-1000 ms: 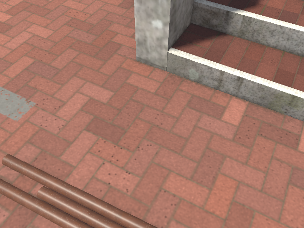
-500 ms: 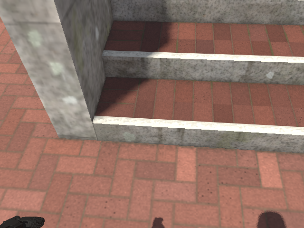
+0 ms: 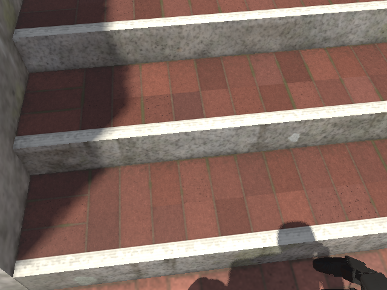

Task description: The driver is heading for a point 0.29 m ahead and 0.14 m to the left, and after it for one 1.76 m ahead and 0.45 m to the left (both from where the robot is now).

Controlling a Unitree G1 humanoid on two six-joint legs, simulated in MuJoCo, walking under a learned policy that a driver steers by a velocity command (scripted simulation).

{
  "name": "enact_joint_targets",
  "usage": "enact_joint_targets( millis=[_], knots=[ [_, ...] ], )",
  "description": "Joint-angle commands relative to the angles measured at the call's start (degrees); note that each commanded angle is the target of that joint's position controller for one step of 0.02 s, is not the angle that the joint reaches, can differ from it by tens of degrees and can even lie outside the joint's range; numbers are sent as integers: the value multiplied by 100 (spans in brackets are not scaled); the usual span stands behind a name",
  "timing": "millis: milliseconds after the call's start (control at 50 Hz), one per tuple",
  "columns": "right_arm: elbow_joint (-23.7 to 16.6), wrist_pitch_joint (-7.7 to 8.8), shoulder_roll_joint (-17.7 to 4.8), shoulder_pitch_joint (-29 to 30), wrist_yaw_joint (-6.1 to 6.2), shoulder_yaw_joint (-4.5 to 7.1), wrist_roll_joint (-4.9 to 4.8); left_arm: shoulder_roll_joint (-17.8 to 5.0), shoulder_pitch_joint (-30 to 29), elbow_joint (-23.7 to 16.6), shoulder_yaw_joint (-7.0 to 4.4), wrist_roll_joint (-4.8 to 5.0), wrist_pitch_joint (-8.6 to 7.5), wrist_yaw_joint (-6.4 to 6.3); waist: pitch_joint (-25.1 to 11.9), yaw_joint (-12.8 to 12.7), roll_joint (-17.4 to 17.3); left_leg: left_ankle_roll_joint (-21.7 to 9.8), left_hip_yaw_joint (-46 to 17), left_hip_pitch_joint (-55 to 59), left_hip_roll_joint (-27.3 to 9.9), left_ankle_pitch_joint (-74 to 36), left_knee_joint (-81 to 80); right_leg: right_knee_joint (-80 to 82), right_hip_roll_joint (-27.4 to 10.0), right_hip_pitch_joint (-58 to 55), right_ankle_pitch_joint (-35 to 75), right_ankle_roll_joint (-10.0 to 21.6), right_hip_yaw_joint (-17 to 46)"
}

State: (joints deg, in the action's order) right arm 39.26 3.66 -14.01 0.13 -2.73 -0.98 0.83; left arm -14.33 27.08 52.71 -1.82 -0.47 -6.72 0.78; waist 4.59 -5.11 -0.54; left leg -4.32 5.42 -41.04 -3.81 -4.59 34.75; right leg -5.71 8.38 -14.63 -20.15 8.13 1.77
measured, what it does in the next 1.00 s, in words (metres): climbs, turning left: left foot, then right foot 0.15 m higher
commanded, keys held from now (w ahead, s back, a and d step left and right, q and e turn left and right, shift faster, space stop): w+q+shift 0.08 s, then q+shift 0.44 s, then shift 0.12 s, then e+shift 0.36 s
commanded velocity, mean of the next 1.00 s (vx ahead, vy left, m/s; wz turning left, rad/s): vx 0.31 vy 0.00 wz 0.37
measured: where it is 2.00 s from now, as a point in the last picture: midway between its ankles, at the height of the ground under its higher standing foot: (207, 142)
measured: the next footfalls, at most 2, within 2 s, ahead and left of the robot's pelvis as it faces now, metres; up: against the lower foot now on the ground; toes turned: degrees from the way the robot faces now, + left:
left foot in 0.08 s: +0.30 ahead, +0.07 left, +0.00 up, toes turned +5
right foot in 0.58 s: +0.67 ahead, +0.05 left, +0.15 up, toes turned +33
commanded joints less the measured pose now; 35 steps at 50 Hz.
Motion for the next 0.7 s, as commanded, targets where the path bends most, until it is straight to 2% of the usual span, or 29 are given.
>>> enact_joint_targets(
  millis=[20,60,80,100,120,140,160,180,220,280,320,340,360,380,400,440,460,480,500,520,540,560,580,600,620,640,660,680,700],
  knots=[
    [120,16,-794,-1035,101,288,-100,-1249,-493,-288,-287,-169,-71,-177,-888,997,759,-267,319,2472,795,-37,395,-1019,-1557,812,8311,-267,-503],
    [938,-32,-1107,-3455,210,530,-88,-1233,-1407,-513,-315,-263,92,-275,-1486,2290,789,-550,99,4283,854,286,417,-3776,-1657,1451,8880,-271,-668],
    [1290,-104,-1345,-4613,230,712,-63,-1380,-2056,-653,-379,-198,128,-259,-1372,3025,177,-845,-34,4924,766,396,-386,-6739,-877,2183,7121,-394,-944],
    [1652,-199,-1008,-4347,217,607,-38,-221,-2732,-938,-75,-314,-68,-126,-310,2238,-1778,-724,-1127,5104,420,-1696,-227,-9223,318,4699,61,-503,-723],
    [1200,-65,-1345,-3064,262,593,155,212,-664,-1368,118,4,-153,-47,-1460,324,-2500,-2129,-4423,6155,-1032,-2466,-1100,-9737,207,6118,-535,-752,527],
    [769,-78,-1082,-2131,192,657,178,-321,-322,-989,155,-158,-155,-84,-1695,354,-844,-2220,-4972,5627,-1184,-284,-1730,-9370,-272,5730,-18,-560,729],
    [710,-91,-759,-1903,184,601,106,-571,-814,-1012,114,-229,-124,-86,-803,256,179,-2001,-4499,4332,-940,201,-1988,-8885,-492,5572,192,-643,560],
    [787,-62,-606,-1898,177,538,28,-594,-1405,-1182,105,-382,-56,-102,-404,241,882,-1740,-3890,3474,-698,-412,-1981,-8390,-722,5391,176,-730,487],
    [1008,26,-680,-2461,242,495,-63,-401,-1865,-1503,175,-469,208,-76,-293,320,790,-1509,-3160,2859,-504,-2903,-1703,-8509,-800,5445,73,-1005,126],
    [988,83,-972,-2749,247,555,-9,-253,-2258,-1912,264,-393,401,-121,-555,375,580,-1017,-2343,2412,140,-3983,-1448,-7807,-850,5614,91,-1040,-256],
    [1051,-11,-754,-3337,407,522,51,-18,-2805,-2178,328,-369,428,-202,-762,803,-194,-1078,-2861,3265,188,-3763,-1102,-9425,-697,7071,-332,-1090,-409],
    [1064,-74,-788,-3530,481,522,34,58,-3004,-2325,357,-345,407,-231,-745,852,-230,-1115,-3035,3634,103,-2979,-1117,-9659,-779,7800,-334,-1071,-260],
    [1085,-179,-675,-3625,533,512,15,324,-3321,-2487,443,-483,482,-246,-658,860,-128,-1033,-3248,4105,190,-2687,-744,-10097,-760,8591,-553,-1026,-103],
    [1128,-145,-650,-4396,654,536,81,308,-4075,-2633,440,-498,407,-222,-578,1528,-203,-1181,-3797,5782,-24,-3117,-580,-11192,-673,10222,-951,-950,-287],
    [1218,-113,-705,-5045,741,578,151,405,-4762,-2937,478,-533,308,-163,-633,1926,-182,-1339,-4179,7177,-274,-3564,-320,-11574,-688,11553,-1668,-887,-160],
    [1319,-101,-677,-5460,866,637,222,481,-5527,-3383,502,-379,196,-129,-714,2111,-382,-1374,-4345,7894,-518,-3875,-307,-11575,-703,12322,-2442,-738,70],
    [1309,-146,-580,-5157,879,653,231,726,-5743,-3639,614,-352,224,-116,-840,1855,-251,-1168,-4075,7283,-317,-3816,-559,-10831,-741,11587,-2338,-692,72],
    [1237,-192,-510,-4827,883,619,231,744,-5757,-3780,663,-285,268,-70,-738,1652,-256,-1039,-3866,6439,-195,-3142,-1040,-9926,-741,10755,-2088,-678,-15],
    [951,-299,-401,-4081,895,585,130,854,-5504,-3839,761,-220,362,-5,-732,1250,88,-886,-3493,4643,-150,-3140,-2038,-8058,-758,8386,-1418,-604,-277],
    [803,-381,-413,-3668,850,597,122,877,-5246,-3867,764,-123,479,-44,-701,1059,-125,-706,-3274,3319,42,-3384,-2489,-7029,-538,6453,-754,-622,-607],
    [489,-354,-655,-2904,747,658,35,659,-3936,-3453,584,-54,578,-176,-1324,309,-506,-373,-2527,2338,448,-5942,-1848,-6451,-270,4051,-581,-509,-695],
    [340,-234,-1253,-2432,648,817,-126,279,-2461,-2995,380,-1,623,-268,-2426,-312,-848,-204,-2550,2127,374,-7839,-1085,-6508,-128,2101,340,-507,-370],
    [219,65,-1487,-1960,506,977,-261,-193,-872,-2623,78,29,642,-404,-2739,-1056,-1073,120,-2940,2239,227,-7631,310,-5066,-512,1229,1131,-322,392],
    [195,254,-880,-2102,371,907,-293,-695,-766,-2508,-100,-123,533,-455,-2917,-868,525,479,-2443,1899,1047,24,2659,-3725,-2006,558,3116,283,2008],
    [-181,217,-655,-2572,250,842,-259,-1104,-1218,-2501,-185,-270,667,-549,-3783,-301,2779,803,-1854,1467,2038,3412,5734,-2470,-3447,1104,7070,1354,4831],
    [-98,68,-666,-2797,209,825,110,-450,-1936,-2516,-59,-57,648,-535,-3394,345,1827,679,-1916,1262,1553,3063,6451,-2508,-2999,1882,6131,1537,4875],
    [140,-122,-436,-2972,232,773,189,161,-2436,-2397,72,-41,594,-503,-2418,692,1016,667,-1583,966,1349,2764,6594,-2593,-2617,2671,4288,1409,4040],
    [273,-311,-71,-3166,278,664,283,590,-2554,-2128,133,-124,538,-487,-1483,1032,190,618,-1403,693,1095,2605,6381,-2643,-2264,3315,2845,1063,3272],
    [215,-435,207,-2910,307,525,286,773,-2346,-1811,167,-161,469,-509,-900,1065,59,564,-1493,443,1045,2531,6180,-2573,-1910,3878,1949,862,2792]
  ],
)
